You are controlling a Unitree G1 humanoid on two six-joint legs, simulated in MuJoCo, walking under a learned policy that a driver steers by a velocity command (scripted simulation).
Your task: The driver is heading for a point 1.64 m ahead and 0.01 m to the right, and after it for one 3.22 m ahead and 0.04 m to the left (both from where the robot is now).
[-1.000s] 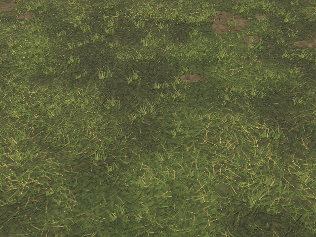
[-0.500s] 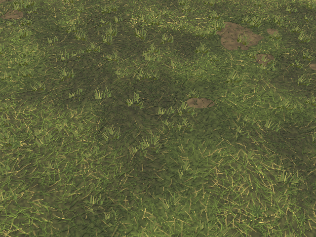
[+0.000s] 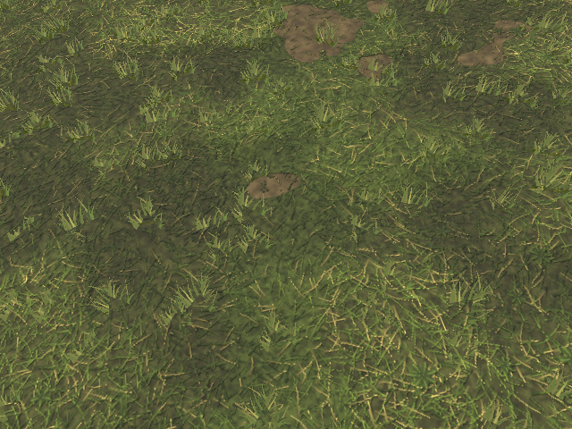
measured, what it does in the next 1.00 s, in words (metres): steps on the spot: left foot, then right foot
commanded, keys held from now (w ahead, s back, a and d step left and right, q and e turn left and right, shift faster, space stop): e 0.12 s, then no key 0.88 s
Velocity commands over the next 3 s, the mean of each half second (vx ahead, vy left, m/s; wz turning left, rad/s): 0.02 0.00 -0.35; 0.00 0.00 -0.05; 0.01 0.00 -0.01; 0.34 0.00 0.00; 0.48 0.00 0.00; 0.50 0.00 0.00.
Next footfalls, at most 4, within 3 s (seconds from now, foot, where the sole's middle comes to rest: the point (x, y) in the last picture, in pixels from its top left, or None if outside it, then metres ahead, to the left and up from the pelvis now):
0.30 left None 0.11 0.15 -0.77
0.62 right None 0.03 -0.10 -0.77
2.12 right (392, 427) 0.42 -0.16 -0.77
2.68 left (307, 285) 0.77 0.02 -0.77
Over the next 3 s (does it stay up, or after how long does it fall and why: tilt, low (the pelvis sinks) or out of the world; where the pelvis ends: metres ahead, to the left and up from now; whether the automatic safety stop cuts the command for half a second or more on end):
stays up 0.75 -0.06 0.02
